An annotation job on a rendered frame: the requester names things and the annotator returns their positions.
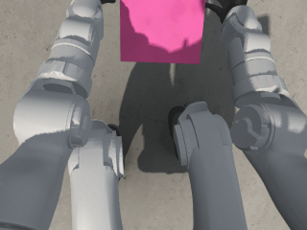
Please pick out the robot left forearm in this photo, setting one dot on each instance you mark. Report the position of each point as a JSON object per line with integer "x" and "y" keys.
{"x": 74, "y": 52}

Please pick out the robot left upper arm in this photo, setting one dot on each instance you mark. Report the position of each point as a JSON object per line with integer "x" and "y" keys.
{"x": 48, "y": 126}

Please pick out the right robot hand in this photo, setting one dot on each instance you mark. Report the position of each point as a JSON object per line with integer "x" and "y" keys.
{"x": 227, "y": 6}

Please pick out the right robot foot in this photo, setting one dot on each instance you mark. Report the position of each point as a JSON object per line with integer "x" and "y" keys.
{"x": 172, "y": 122}

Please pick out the carton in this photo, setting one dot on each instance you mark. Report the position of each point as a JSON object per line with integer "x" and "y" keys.
{"x": 161, "y": 31}

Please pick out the left robot thigh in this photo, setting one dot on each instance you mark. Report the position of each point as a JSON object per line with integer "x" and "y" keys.
{"x": 94, "y": 184}

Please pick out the robot right forearm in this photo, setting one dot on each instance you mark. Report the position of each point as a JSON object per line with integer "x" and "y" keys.
{"x": 250, "y": 60}

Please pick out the robot right upper arm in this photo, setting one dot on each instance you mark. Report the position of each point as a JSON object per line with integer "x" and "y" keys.
{"x": 273, "y": 138}

